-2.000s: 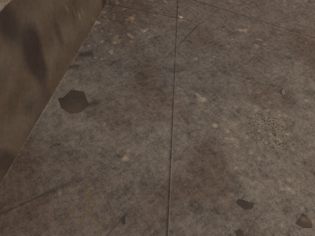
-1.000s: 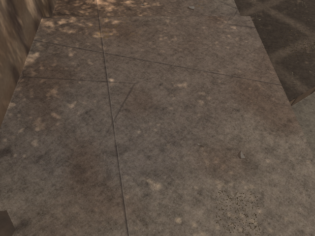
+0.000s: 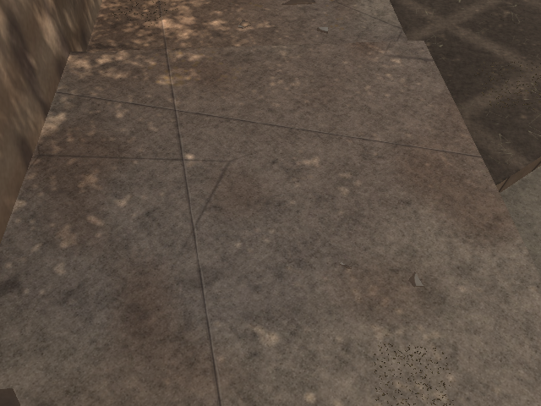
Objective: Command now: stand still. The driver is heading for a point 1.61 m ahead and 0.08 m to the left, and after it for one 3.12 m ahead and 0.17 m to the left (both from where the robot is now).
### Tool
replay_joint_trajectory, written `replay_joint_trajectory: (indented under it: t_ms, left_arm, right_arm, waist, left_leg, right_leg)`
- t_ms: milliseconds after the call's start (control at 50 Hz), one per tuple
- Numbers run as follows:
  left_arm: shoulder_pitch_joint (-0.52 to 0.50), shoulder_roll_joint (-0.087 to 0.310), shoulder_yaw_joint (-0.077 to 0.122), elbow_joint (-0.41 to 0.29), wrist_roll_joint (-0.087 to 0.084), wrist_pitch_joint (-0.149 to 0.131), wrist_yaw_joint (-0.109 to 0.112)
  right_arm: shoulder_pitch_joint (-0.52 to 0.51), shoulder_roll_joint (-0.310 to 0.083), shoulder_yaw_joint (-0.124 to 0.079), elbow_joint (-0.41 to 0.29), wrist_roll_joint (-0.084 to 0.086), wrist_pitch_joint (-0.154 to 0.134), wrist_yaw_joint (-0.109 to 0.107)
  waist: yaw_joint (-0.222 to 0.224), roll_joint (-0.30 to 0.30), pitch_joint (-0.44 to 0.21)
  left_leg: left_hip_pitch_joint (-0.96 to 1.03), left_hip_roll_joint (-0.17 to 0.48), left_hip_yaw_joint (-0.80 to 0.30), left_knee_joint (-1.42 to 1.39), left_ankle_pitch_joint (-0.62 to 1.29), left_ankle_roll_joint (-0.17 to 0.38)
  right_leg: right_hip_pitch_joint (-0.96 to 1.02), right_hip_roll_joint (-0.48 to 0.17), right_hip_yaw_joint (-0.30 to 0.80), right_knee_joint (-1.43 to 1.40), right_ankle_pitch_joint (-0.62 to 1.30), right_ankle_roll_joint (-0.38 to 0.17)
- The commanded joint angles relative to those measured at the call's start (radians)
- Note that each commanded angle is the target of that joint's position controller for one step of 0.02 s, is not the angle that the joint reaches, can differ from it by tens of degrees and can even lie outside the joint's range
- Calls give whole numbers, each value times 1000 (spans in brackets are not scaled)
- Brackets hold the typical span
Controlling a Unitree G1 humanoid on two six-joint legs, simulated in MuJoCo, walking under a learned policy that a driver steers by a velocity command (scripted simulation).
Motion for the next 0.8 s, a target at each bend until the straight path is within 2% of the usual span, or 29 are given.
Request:
replay_joint_trajectory:
  t_ms: [20,120,140,180,200,220,260,280,300,320,340,360,380,400,420,440,460,480,500,520,540,580,640,700,740,780,800]
  left_arm:
    - [41,91,20,-15,-1,-11,5]
    - [57,85,17,24,-2,-12,6]
    - [81,75,14,42,-2,-10,7]
    - [87,111,25,45,-13,-7,13]
    - [96,121,27,40,-20,-12,14]
    - [122,134,30,44,-27,-23,14]
    - [157,190,48,61,-36,-45,8]
    - [133,200,52,57,-35,-50,5]
    - [105,187,48,46,-32,-54,2]
    - [70,183,44,38,-37,-55,-3]
    - [28,172,40,27,-44,-52,-8]
    - [10,163,37,20,-42,-51,-10]
    - [-25,131,27,2,-35,-57,-11]
    - [-30,77,17,-36,-35,-74,-7]
    - [-31,107,23,-44,-48,-91,-8]
    - [-19,121,26,-39,-58,-101,-18]
    - [-11,115,24,-23,-56,-106,-26]
    - [-28,120,30,-23,-46,-109,-27]
    - [-55,136,39,-27,-35,-107,-30]
    - [-64,129,41,-28,-31,-103,-36]
    - [-75,113,39,-30,-28,-97,-41]
    - [-147,90,30,-57,-26,-87,-44]
    - [-290,66,12,-109,-27,-87,-50]
    - [-371,82,6,-137,-35,-86,-63]
    - [-405,97,6,-156,-37,-89,-72]
    - [-397,122,13,-163,-36,-94,-81]
    - [-357,144,23,-156,-34,-97,-82]
  right_arm:
    - [-4,-99,-20,-17,1,-9,-5]
    - [4,-96,-18,25,2,-7,-8]
    - [21,-85,-15,43,1,-5,-8]
    - [30,-104,-22,55,13,-5,-11]
    - [19,-106,-21,51,16,-13,-10]
    - [-2,-95,-18,40,22,-29,-6]
    - [-50,-57,-10,20,29,-69,11]
    - [-58,-63,-10,17,30,-83,21]
    - [-43,-69,-12,20,34,-93,30]
    - [-4,-56,-9,31,40,-101,36]
    - [68,-57,-13,62,42,-105,39]
    - [156,-76,-24,105,34,-106,39]
    - [281,-124,-41,139,27,-105,38]
    - [416,-246,-70,162,25,-106,45]
    - [398,-204,-48,157,7,-116,53]
    - [304,-146,-28,128,7,-123,54]
    - [244,-121,-18,102,6,-126,57]
    - [210,-123,-13,89,8,-124,61]
    - [204,-100,-2,86,6,-119,61]
    - [226,-83,6,93,3,-111,58]
    - [255,-85,9,101,2,-105,53]
    - [284,-114,8,104,0,-95,39]
    - [286,-150,6,93,-3,-88,24]
    - [324,-164,2,102,9,-89,20]
    - [330,-164,-2,109,18,-88,19]
    - [317,-176,-9,107,18,-81,19]
    - [304,-190,-14,101,15,-76,19]
  waist:
    - [0,-1,-4]
    - [-1,-1,3]
    - [0,-4,-16]
    - [5,-25,36]
    - [15,-32,75]
    - [29,-58,104]
    - [45,-180,123]
    - [40,-196,141]
    - [22,-178,142]
    - [-10,-179,144]
    - [-51,-158,129]
    - [-79,-126,92]
    - [-126,0,42]
    - [-149,291,-15]
    - [-120,256,-2]
    - [-70,145,60]
    - [-48,90,64]
    - [-34,57,72]
    - [-31,57,67]
    - [-32,75,54]
    - [-35,84,45]
    - [-46,74,57]
    - [-69,73,85]
    - [-81,86,108]
    - [-69,84,122]
    - [-38,83,97]
    - [-8,97,57]
  left_leg:
    - [91,34,-37,-85,110,30]
    - [91,30,-34,-96,102,30]
    - [98,18,-22,-100,-10,32]
    - [20,-20,7,-65,-335,50]
    - [-38,-18,1,-50,-419,61]
    - [-92,-15,4,-16,-412,65]
    - [-189,-33,77,153,-188,48]
    - [-200,-1,54,203,-149,61]
    - [-188,13,49,193,-172,79]
    - [-116,15,59,97,-188,95]
    - [40,-3,80,-27,-141,100]
    - [190,-23,77,-65,-61,87]
    - [333,72,-90,-146,-86,112]
    - [477,284,-497,-321,-218,238]
    - [453,392,-711,-388,-250,308]
    - [405,385,-622,-373,-229,291]
    - [374,333,-495,-378,-195,255]
    - [355,302,-407,-392,-122,227]
    - [338,267,-320,-402,-11,200]
    - [328,235,-250,-407,82,186]
    - [327,219,-205,-408,166,186]
    - [311,210,-151,-421,261,197]
    - [229,191,-89,-451,262,191]
    - [208,208,-64,-471,240,193]
    - [265,237,-57,-455,275,185]
    - [336,260,-43,-394,408,166]
    - [360,262,-32,-329,576,155]
  right_leg:
    - [-113,-32,25,-124,115,-14]
    - [-111,-29,18,-133,113,-14]
    - [-105,-21,11,-145,7,-19]
    - [-148,-20,30,-154,-298,-60]
    - [-169,-47,71,-181,-411,-89]
    - [-158,-96,141,-221,-468,-122]
    - [-71,-251,362,-345,-494,-204]
    - [-83,-303,427,-374,-449,-235]
    - [-87,-307,417,-375,-395,-235]
    - [-117,-288,370,-349,-349,-215]
    - [-179,-231,284,-305,-288,-176]
    - [-234,-167,202,-223,-182,-141]
    - [-320,-88,86,8,-18,-93]
    - [-510,34,-60,347,-56,-30]
    - [-617,21,19,572,-202,-36]
    - [-672,-42,57,669,-134,-62]
    - [-666,-84,46,673,-36,-81]
    - [-669,-113,26,630,44,-86]
    - [-641,-136,10,582,98,-81]
    - [-609,-140,-11,546,131,-70]
    - [-601,-138,-34,517,155,-55]
    - [-614,-133,-61,416,202,-23]
    - [-542,-107,-88,191,319,-3]
    - [-464,-82,-100,75,390,-9]
    - [-462,-83,-82,26,388,-32]
    - [-421,-70,-82,-8,343,-62]
    - [-347,-46,-98,-10,312,-79]
Velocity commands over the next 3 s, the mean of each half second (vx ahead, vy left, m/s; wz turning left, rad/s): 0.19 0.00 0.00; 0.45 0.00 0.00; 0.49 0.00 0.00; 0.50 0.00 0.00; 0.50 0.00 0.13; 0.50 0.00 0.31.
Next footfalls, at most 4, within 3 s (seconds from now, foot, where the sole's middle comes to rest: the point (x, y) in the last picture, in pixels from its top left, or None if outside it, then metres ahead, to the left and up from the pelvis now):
0.86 right None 0.44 -0.11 -0.77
1.40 left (234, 322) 0.74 0.13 -0.77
1.96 right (313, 230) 1.06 -0.11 -0.77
2.52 left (239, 164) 1.36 0.13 -0.77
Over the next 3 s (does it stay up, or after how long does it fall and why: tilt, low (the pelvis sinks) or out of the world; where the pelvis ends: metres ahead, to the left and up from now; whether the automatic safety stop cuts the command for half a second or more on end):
stays up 1.49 0.06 0.00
